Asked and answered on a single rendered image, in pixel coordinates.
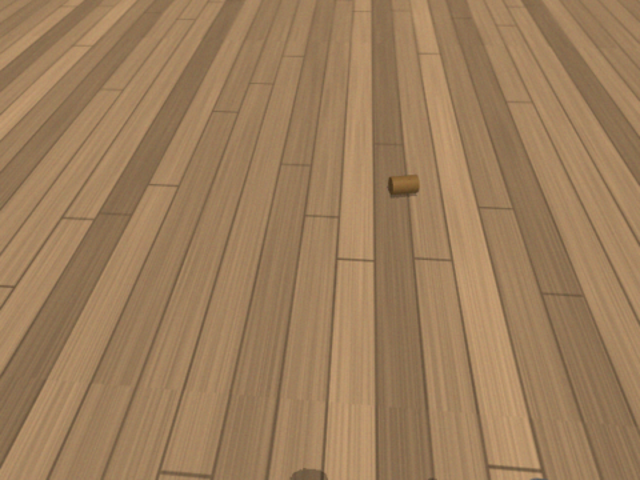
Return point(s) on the can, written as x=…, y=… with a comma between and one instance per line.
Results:
x=403, y=184

